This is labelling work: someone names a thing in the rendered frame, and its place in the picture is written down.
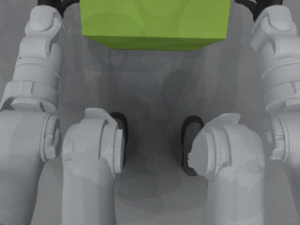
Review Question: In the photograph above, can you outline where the left robot thigh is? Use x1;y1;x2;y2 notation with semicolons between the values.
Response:
61;118;125;225

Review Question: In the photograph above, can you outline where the carton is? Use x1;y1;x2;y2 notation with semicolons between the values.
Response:
80;0;231;52

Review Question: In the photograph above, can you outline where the robot right forearm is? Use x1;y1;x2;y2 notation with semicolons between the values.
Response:
249;5;300;114

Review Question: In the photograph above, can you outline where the robot right hand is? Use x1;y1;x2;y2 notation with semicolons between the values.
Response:
234;0;283;22

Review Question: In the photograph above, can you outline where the left robot upper arm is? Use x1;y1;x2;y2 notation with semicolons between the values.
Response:
0;110;63;225

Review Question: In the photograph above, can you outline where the right robot foot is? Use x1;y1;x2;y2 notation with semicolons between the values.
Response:
181;115;204;176

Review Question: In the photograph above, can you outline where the robot left forearm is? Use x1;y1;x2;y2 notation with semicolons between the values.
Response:
0;5;69;113

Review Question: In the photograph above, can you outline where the right robot upper arm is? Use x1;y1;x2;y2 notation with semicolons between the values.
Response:
261;112;300;219

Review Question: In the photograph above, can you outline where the robot left hand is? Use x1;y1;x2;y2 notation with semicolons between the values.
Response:
37;0;80;19

